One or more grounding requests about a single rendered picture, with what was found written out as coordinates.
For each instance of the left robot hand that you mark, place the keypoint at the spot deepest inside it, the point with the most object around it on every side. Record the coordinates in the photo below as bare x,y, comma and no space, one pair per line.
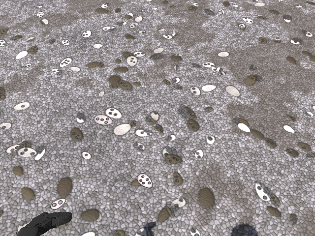
44,222

